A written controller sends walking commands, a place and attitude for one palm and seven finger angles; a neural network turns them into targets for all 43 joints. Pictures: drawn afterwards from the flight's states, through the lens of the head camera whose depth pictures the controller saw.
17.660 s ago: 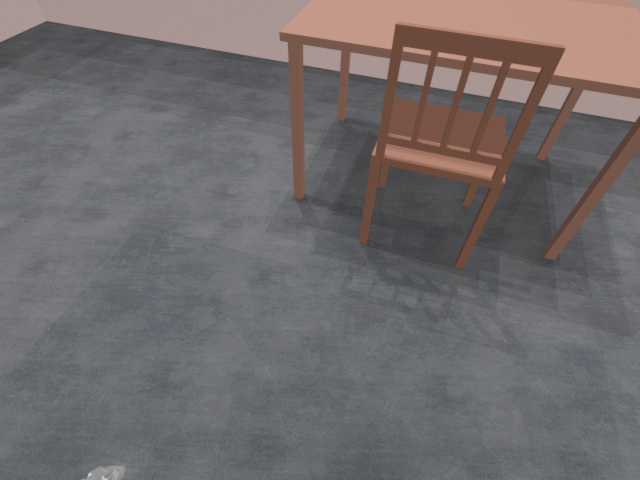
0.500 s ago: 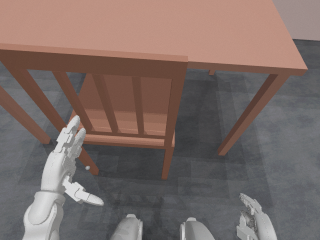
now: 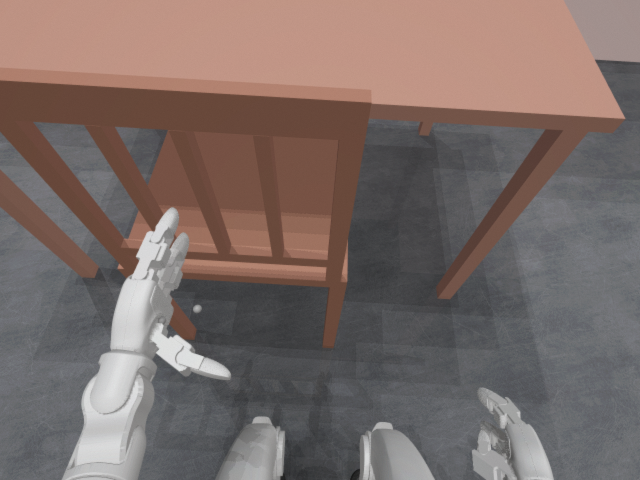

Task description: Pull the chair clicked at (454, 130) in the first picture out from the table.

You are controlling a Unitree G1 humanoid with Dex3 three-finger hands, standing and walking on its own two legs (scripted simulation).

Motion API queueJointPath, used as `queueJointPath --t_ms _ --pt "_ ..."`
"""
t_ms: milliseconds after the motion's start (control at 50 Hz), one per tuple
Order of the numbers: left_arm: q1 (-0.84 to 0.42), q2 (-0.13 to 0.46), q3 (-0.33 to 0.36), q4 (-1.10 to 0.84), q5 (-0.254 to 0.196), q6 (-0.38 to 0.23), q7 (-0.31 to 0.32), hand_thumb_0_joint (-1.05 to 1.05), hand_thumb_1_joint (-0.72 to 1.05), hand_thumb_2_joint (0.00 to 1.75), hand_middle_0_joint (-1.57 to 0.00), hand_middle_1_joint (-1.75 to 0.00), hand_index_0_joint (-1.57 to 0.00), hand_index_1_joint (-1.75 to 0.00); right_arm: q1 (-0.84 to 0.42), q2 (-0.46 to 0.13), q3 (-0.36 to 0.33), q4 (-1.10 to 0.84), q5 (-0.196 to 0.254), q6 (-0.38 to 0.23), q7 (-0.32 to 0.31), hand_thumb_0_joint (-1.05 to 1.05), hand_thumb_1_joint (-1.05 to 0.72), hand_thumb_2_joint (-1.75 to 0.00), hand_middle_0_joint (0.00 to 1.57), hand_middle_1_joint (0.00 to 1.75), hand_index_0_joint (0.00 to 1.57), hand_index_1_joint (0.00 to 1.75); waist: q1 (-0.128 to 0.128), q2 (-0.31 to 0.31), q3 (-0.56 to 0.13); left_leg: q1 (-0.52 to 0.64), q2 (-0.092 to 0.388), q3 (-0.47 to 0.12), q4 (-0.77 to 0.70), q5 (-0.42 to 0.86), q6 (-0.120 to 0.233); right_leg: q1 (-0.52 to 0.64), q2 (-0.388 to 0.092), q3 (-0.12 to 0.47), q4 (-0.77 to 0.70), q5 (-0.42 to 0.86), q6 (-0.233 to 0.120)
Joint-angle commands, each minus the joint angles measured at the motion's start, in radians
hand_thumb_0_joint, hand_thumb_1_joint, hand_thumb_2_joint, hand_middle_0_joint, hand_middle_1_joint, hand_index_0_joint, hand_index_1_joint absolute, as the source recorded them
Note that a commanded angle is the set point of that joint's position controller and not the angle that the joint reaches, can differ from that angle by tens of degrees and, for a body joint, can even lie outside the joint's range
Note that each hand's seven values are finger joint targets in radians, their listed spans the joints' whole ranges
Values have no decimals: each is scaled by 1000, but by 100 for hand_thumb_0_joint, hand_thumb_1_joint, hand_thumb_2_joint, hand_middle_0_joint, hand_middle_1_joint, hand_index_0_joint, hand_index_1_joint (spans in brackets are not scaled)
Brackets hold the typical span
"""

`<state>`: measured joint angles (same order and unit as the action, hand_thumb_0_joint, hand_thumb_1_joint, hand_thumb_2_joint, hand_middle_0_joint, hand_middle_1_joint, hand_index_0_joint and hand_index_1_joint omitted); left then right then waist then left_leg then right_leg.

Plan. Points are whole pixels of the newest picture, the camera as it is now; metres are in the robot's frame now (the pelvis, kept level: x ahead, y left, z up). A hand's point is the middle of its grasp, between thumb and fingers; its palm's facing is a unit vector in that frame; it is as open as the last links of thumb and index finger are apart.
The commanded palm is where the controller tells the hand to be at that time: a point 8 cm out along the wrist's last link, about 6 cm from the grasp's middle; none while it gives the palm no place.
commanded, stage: aim the fingers beside a spindle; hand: left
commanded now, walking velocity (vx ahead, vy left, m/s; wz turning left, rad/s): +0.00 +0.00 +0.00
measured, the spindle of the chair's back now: (207, 200) +0.48 +0.17 +0.01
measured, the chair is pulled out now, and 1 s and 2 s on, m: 0.00 0.00 0.00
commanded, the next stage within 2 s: push the fingers through the gap in 0.80 s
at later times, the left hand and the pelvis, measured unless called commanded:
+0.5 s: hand (207, 297) +0.33 +0.15 +0.02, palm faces -0.06 -1.00 -0.03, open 16.9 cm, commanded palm +0.31 +0.21 +0.02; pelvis +0.00 +0.00 -0.01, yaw +0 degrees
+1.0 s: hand (207, 294) +0.33 +0.15 +0.01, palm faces -0.06 -1.00 -0.03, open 16.9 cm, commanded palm +0.33 +0.20 +0.02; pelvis +0.00 +0.01 -0.01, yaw +0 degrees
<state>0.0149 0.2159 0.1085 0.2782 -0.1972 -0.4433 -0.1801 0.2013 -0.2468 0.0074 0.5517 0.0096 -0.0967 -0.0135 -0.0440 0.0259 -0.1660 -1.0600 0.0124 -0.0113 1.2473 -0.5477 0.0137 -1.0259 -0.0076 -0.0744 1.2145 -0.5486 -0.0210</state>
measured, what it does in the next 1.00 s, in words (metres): stands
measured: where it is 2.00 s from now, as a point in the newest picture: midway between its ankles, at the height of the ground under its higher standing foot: outside the picture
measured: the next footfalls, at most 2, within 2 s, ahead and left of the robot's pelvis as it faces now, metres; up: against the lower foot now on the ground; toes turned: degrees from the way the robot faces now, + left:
none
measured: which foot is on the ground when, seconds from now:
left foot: down 0.00-1.00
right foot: down 0.00-1.00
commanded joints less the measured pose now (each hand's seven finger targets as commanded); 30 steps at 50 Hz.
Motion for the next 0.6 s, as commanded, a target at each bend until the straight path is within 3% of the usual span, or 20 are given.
queueJointPath --t_ms 0,60,140,460,520,580 --pt "-194 107 53 -168 -4 -66 4 0 -50 30 -6 -8 -6 -8 7 -140 -60 -116 0 -37 -13 0 -90 -90 20 30 20 30 -11 -7 -327 204 -7 -24 -145 269 10 197 4 52 -161 265 -4" --pt "-218 138 91 -128 -7 -66 8 0 -50 30 -6 -8 -6 -8 9 -140 -59 -115 0 -30 -13 0 -90 -90 20 30 20 30 -8 -25 -330 165 -10 -16 -134 250 12 213 4 64 -161 259 -1" --pt "-245 130 81 -142 -7 -79 4 0 -50 30 -6 -8 -6 -8 12 -138 -61 -110 -4 -31 -13 0 -90 -90 20 30 20 30 -5 21 -370 196 -9 -15 -123 296 11 204 3 64 -145 303 -5" --pt "-243 118 67 -124 0 -81 23 0 -50 30 -6 -8 -6 -8 15 -140 -62 -111 -1 -11 -9 0 -90 -90 20 30 20 30 -9 -18 -366 183 -9 -17 -132 266 12 202 4 60 -148 272 -2" --pt "-262 130 73 -117 8 -84 27 0 -50 30 -6 -8 -6 -8 11 -144 -61 -109 -1 -9 -11 0 -90 -90 20 30 20 30 -10 4 -349 184 -8 -22 -133 258 11 174 6 54 -142 253 -5" --pt "-287 96 36 -127 6 -83 23 0 -50 30 -6 -8 -6 -8 11 -141 -60 -109 -2 -8 -9 0 -90 -90 20 30 20 30 -21 10 -357 202 -8 -24 -132 260 11 164 5 51 -144 253 -4"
